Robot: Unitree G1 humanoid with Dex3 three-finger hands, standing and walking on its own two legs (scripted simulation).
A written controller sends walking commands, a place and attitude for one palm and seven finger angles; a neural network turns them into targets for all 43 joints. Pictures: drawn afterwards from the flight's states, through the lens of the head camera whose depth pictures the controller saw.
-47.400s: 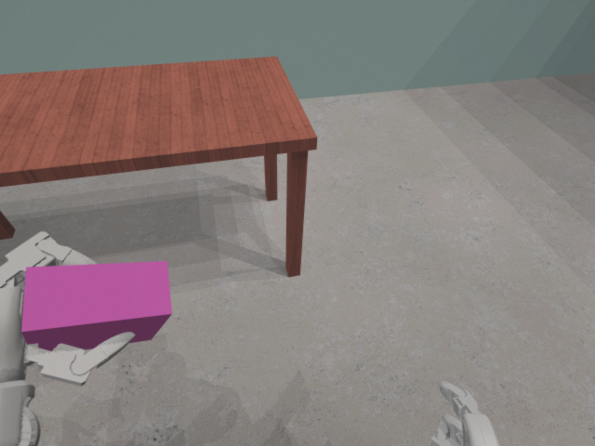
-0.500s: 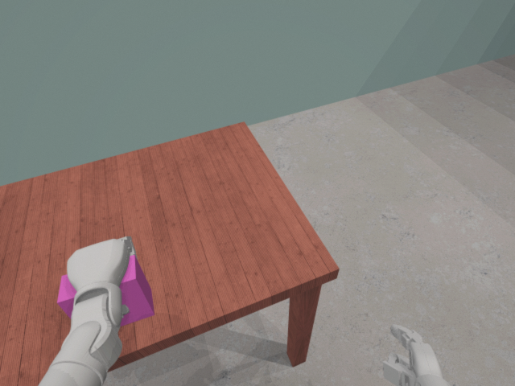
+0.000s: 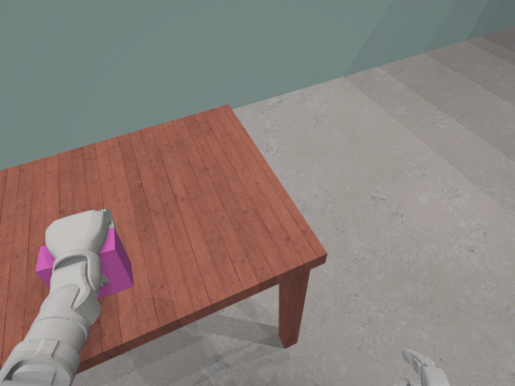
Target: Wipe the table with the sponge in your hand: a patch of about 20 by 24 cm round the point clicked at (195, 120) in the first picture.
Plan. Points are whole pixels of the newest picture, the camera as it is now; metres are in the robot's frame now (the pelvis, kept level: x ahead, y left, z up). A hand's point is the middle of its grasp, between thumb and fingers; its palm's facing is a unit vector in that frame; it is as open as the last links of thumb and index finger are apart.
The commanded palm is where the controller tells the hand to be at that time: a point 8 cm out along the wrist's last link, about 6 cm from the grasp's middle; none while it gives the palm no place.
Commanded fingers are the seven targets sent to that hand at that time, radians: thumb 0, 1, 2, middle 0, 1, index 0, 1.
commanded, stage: wipe forward along the first lane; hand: left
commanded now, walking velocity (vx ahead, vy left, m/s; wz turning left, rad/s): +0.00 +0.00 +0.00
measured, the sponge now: (93, 273) +0.30 +0.33 -0.04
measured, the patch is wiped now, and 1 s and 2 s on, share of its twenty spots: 0.30 0.40 0.60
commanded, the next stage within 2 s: slide across to the middle lane in 0.66 s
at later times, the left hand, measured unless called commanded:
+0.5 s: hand (87, 227) +0.37 +0.35 +0.01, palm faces -0.14 -0.01 -0.99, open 9.6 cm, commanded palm +0.35 +0.36 +0.04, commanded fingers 0.00 0.10 1.30 -1.20 -1.60 -1.20 -1.60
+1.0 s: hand (81, 219) +0.38 +0.37 +0.01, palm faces -0.09 +0.00 -1.00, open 9.6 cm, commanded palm +0.37 +0.35 +0.06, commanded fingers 0.00 0.10 1.30 -1.20 -1.60 -1.20 -1.60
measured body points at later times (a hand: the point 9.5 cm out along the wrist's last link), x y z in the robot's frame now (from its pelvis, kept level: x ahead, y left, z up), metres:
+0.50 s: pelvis +0.01 +0.01 +0.00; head +0.06 -0.01 +0.44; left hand +0.37 +0.35 +0.06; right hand +0.11 -0.27 -0.14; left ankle +0.00 +0.11 -0.72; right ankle +0.02 -0.06 -0.73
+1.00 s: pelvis +0.00 +0.05 -0.01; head +0.05 +0.04 +0.44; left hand +0.38 +0.37 +0.06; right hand +0.09 -0.22 -0.14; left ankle +0.00 +0.11 -0.72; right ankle +0.02 -0.06 -0.72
